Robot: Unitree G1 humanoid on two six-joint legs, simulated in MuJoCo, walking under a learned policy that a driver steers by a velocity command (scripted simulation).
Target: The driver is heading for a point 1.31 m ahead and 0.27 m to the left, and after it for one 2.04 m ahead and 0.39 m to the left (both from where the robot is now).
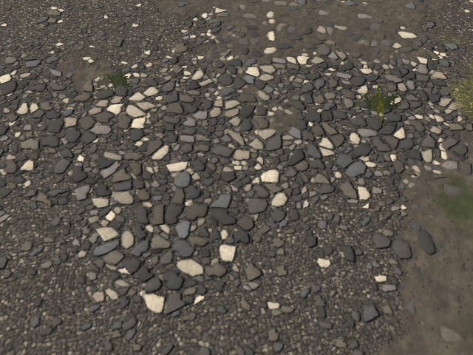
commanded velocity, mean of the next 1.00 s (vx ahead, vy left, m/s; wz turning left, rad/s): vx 0.73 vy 0.00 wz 0.41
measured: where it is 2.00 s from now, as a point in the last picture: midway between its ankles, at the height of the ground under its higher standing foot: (130, 123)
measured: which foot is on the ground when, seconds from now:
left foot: down 0.00-0.28, up 0.30-0.70, down 0.72-1.00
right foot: up 0.00-0.28, down 0.30-0.72, up 0.74-1.00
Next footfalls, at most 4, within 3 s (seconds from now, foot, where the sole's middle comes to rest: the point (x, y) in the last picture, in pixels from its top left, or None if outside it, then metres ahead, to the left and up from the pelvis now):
0.30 right None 0.05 -0.17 -0.78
0.72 left None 0.44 0.11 -0.78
1.20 right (162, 222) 0.89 0.23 -0.78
1.62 left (93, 141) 1.25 0.52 -0.78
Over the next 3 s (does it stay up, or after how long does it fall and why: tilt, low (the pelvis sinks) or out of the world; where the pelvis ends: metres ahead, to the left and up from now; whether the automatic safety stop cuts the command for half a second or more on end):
stays up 1.49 0.42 -0.01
